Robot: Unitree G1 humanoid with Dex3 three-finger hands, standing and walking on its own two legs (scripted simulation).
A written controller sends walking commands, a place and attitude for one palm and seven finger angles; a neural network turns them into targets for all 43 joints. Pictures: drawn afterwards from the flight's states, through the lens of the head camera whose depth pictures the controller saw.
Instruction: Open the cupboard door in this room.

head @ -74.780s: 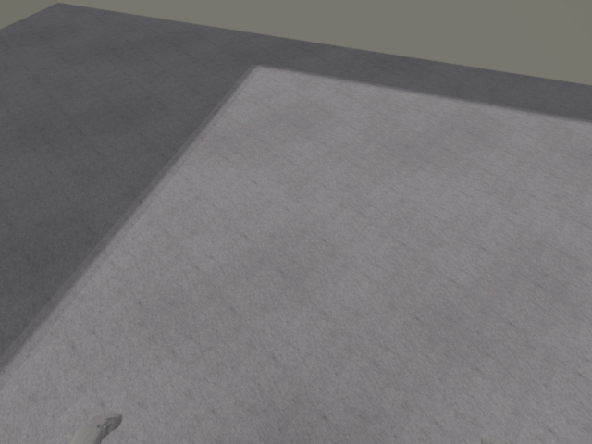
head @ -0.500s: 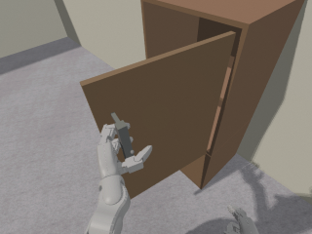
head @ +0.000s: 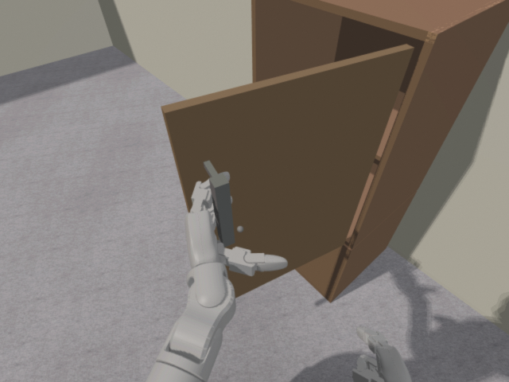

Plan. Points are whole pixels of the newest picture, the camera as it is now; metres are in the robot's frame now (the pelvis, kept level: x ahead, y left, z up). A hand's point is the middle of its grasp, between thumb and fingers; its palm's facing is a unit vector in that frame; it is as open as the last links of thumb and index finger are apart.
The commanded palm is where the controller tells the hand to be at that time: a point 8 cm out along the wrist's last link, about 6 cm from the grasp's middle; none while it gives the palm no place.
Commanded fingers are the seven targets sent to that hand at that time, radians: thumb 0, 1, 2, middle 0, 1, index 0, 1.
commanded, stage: slide the hand sideways off the handle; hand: left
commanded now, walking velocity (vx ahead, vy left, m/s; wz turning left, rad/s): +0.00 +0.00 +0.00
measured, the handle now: (218, 205) +0.36 +0.09 +0.10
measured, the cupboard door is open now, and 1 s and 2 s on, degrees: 77 79 79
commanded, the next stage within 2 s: draw the hand back to the body in 1.24 s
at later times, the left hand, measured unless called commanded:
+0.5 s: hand (233, 252) +0.28 +0.06 +0.10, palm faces -0.14 -0.99 +0.00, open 16.2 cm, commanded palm +0.25 +0.12 +0.10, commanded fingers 0.00 -0.50 0.30 -0.15 -0.30 -0.15 -0.30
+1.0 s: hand (189, 279) +0.23 +0.11 +0.09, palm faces -0.06 -1.00 -0.06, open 16.3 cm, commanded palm +0.21 +0.18 +0.10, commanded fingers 0.00 -0.50 0.30 -0.15 -0.30 -0.15 -0.30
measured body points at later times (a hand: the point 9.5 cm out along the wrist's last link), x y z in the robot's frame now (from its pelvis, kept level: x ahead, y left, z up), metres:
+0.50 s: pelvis +0.00 +0.00 +0.00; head -0.01 -0.01 +0.45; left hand +0.28 +0.11 +0.10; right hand +0.18 -0.21 -0.08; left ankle +0.03 +0.11 -0.71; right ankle +0.02 -0.13 -0.71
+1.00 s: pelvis +0.03 -0.02 +0.00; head +0.04 -0.04 +0.44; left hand +0.23 +0.17 +0.10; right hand +0.22 -0.24 -0.08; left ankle +0.03 +0.11 -0.71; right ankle +0.02 -0.13 -0.71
